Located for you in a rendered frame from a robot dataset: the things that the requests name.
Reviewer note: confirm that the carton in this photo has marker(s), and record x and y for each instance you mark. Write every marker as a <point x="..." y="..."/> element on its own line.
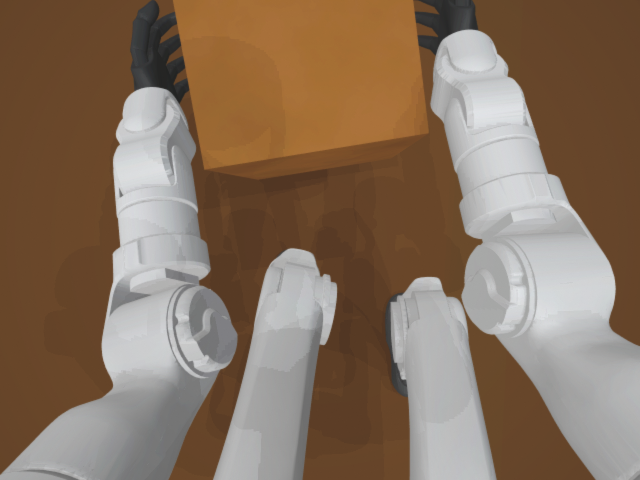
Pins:
<point x="281" y="87"/>

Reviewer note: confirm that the left robot forearm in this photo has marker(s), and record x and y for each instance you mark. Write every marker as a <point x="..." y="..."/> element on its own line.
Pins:
<point x="156" y="204"/>

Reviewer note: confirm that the left robot upper arm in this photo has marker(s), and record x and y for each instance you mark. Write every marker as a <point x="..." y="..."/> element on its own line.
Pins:
<point x="163" y="353"/>

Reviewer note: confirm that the right robot forearm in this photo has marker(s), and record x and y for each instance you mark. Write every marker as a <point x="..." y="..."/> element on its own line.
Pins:
<point x="494" y="148"/>

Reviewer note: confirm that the left robot shin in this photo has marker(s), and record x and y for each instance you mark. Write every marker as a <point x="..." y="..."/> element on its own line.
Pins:
<point x="274" y="273"/>

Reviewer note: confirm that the left robot hand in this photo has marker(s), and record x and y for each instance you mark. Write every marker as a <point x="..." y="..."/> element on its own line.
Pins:
<point x="150" y="57"/>

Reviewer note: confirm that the left robot thigh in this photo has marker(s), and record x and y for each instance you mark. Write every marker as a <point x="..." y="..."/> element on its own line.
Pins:
<point x="267" y="436"/>

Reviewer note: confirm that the right robot hand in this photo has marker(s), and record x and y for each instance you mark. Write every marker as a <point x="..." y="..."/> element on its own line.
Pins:
<point x="455" y="15"/>

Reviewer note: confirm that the right robot upper arm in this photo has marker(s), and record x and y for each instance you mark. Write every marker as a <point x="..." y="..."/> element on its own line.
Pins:
<point x="548" y="298"/>

